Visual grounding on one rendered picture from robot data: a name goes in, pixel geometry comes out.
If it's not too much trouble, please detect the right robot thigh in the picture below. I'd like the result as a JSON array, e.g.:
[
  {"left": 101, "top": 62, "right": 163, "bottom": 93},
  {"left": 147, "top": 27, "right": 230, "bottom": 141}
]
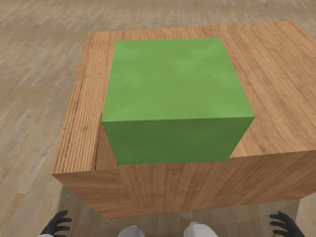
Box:
[{"left": 184, "top": 223, "right": 218, "bottom": 237}]

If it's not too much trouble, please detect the robot thigh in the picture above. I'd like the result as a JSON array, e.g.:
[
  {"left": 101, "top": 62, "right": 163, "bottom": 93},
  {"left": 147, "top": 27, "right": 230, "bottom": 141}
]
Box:
[
  {"left": 118, "top": 227, "right": 145, "bottom": 237},
  {"left": 184, "top": 223, "right": 218, "bottom": 237}
]

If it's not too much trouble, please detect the right robot hand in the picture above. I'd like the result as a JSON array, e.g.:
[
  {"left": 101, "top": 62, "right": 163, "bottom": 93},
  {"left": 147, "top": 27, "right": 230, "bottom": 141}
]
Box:
[{"left": 270, "top": 211, "right": 305, "bottom": 237}]

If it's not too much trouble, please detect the left robot thigh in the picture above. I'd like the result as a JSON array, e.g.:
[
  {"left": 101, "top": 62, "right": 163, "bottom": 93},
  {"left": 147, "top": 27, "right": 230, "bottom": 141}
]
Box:
[{"left": 118, "top": 227, "right": 145, "bottom": 237}]

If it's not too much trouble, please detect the carton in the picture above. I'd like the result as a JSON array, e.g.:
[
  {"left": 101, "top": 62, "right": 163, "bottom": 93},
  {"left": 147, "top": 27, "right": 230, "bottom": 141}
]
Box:
[{"left": 101, "top": 38, "right": 255, "bottom": 166}]

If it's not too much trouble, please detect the left robot hand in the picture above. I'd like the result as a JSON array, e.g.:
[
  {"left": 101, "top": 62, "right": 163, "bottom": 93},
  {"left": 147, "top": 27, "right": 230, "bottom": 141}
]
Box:
[{"left": 40, "top": 210, "right": 72, "bottom": 237}]

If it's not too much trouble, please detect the pedestal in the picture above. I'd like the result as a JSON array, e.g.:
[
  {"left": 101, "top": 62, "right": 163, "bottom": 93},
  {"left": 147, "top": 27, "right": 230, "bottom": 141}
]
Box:
[{"left": 50, "top": 21, "right": 316, "bottom": 219}]

